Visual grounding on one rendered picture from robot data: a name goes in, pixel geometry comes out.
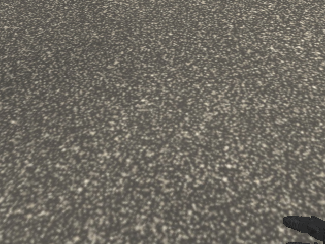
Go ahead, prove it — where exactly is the robot right hand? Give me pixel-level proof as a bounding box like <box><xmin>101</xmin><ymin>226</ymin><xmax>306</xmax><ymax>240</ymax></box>
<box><xmin>283</xmin><ymin>216</ymin><xmax>325</xmax><ymax>244</ymax></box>

